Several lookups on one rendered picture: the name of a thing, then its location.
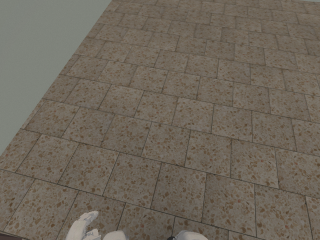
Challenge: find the left robot thigh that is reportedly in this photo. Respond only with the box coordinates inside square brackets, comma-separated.
[103, 230, 129, 240]

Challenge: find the robot left hand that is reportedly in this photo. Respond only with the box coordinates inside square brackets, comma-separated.
[65, 211, 101, 240]

